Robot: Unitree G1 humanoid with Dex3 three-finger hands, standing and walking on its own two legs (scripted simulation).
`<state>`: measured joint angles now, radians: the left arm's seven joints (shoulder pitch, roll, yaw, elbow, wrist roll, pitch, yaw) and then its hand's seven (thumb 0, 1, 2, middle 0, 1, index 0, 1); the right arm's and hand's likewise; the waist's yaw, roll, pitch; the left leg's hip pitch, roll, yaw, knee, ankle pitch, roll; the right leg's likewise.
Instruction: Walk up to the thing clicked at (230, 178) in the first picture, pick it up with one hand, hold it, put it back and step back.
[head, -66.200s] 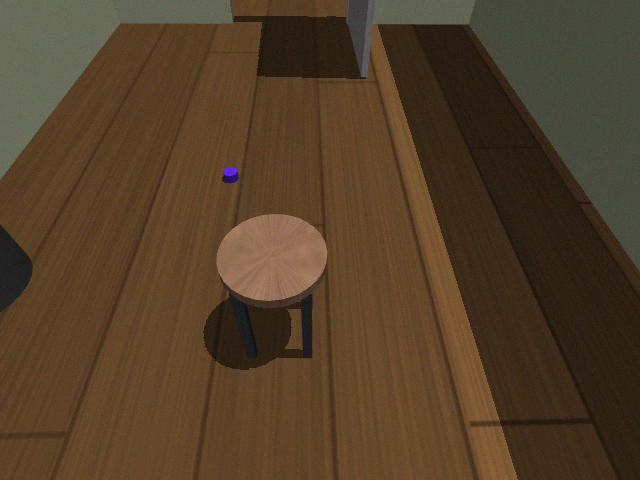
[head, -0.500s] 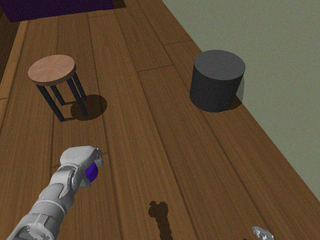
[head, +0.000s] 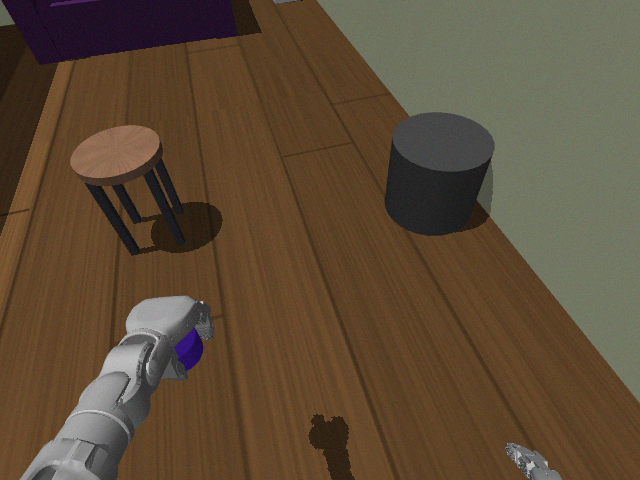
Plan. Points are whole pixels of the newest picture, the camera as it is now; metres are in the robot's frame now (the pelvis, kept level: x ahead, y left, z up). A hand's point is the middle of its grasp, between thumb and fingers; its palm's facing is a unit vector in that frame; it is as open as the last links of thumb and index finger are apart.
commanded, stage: hold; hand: left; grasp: from above
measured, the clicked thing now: (176, 345) +0.32 +0.23 -0.07
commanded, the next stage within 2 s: crouch in 1.06 s
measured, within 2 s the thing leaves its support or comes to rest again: neither
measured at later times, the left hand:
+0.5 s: hand (171, 355) +0.28 +0.22 -0.02, palm faces -0.44 -0.06 -0.89, open 7.9 cm
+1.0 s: hand (170, 351) +0.29 +0.22 -0.02, palm faces -0.45 -0.06 -0.89, open 8.0 cm
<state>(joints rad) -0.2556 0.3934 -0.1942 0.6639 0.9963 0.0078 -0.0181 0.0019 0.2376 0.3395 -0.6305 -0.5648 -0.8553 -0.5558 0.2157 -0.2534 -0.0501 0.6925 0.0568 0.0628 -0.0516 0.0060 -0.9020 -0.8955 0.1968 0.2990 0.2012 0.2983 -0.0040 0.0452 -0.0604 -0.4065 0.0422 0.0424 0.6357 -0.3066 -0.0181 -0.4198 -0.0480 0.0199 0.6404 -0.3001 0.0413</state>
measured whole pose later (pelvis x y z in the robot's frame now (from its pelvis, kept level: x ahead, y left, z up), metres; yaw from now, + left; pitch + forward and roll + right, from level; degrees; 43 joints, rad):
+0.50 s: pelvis -0.01 +0.00 +0.01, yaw +0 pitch +2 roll +1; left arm -0.22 0.40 -0.20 0.58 0.99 0.01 -0.06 0.00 0.25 0.33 -0.62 -0.58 -0.84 -0.57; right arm 0.19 -0.25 -0.04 0.68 0.06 0.06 -0.06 0.01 -0.91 -0.90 0.20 0.30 0.20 0.30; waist 0.01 0.05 -0.03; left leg -0.33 0.04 0.05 0.56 -0.26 -0.02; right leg -0.35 -0.05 0.02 0.58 -0.26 0.04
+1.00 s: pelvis +0.00 +0.00 +0.01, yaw +0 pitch +2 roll +1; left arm -0.22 0.40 -0.20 0.59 0.99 0.00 -0.06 0.01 0.24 0.35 -0.62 -0.58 -0.84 -0.57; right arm 0.19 -0.25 -0.04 0.68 0.07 0.07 -0.06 0.01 -0.91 -0.90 0.20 0.30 0.20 0.30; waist 0.01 0.05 -0.02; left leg -0.29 0.04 0.05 0.51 -0.25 -0.02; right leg -0.31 -0.05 0.02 0.53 -0.25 0.04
